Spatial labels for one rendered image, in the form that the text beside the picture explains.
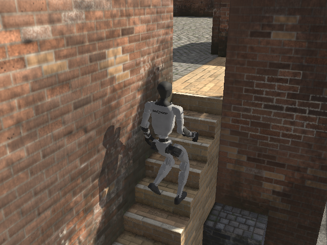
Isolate stairs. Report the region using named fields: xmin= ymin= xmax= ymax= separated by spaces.
xmin=112 ymin=93 xmax=223 ymax=245

